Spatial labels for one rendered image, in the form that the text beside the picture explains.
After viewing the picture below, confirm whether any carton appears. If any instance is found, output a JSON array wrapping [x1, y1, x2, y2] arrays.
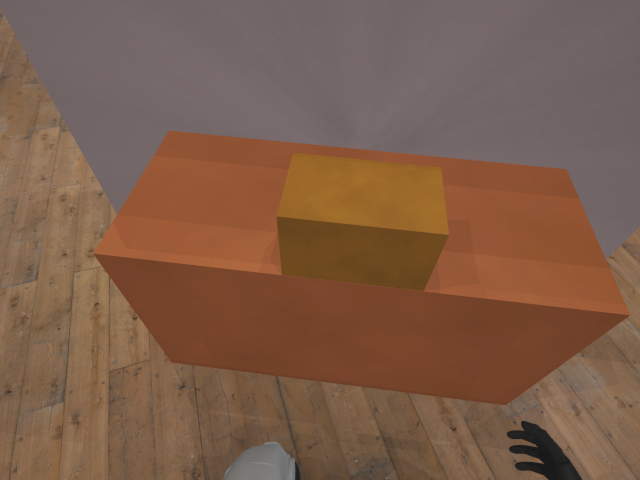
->
[[277, 153, 449, 291]]

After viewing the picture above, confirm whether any robot left thigh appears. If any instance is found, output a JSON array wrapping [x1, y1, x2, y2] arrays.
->
[[223, 445, 295, 480]]

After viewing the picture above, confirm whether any robot left shin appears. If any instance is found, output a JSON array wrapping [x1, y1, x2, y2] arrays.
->
[[263, 442, 287, 454]]

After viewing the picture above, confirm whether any robot right hand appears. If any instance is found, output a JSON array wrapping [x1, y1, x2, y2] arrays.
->
[[507, 421, 582, 480]]

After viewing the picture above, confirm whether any pedestal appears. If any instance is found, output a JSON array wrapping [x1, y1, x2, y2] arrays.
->
[[93, 131, 630, 405]]

